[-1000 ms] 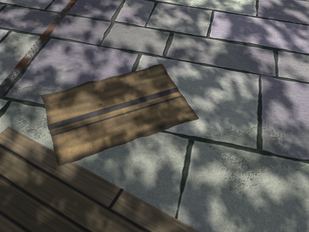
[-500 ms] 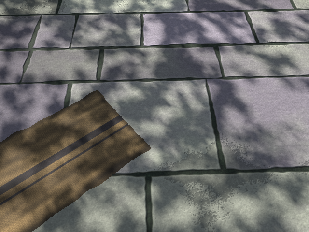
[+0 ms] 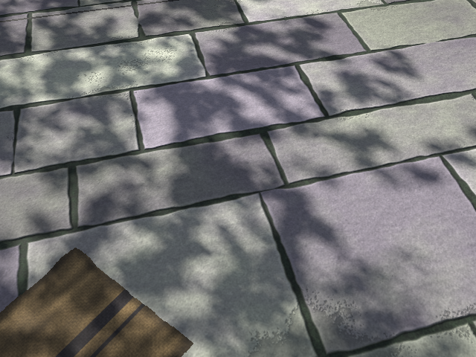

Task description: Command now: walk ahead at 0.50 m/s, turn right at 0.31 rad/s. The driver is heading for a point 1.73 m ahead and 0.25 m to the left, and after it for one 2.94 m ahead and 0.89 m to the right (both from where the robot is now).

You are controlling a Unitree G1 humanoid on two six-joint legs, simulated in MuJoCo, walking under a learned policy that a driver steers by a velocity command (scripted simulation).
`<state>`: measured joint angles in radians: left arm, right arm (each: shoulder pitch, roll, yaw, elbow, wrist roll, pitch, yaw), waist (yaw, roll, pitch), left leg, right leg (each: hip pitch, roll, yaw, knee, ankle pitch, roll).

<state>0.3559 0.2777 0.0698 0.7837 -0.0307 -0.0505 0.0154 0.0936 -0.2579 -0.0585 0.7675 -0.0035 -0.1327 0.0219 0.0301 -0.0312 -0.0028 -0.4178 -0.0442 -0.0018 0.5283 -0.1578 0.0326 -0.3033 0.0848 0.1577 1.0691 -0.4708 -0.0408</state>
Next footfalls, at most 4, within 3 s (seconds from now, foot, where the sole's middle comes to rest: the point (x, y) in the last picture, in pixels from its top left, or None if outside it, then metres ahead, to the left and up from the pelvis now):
0.42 right None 0.36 -0.16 -0.76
0.92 left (226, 297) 0.66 0.08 -0.76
1.42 right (304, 227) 0.91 -0.17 -0.76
1.86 left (229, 250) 0.82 0.08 -0.76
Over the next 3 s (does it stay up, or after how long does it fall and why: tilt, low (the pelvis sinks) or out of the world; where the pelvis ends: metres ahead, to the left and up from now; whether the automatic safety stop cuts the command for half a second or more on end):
stays up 0.88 -0.02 0.01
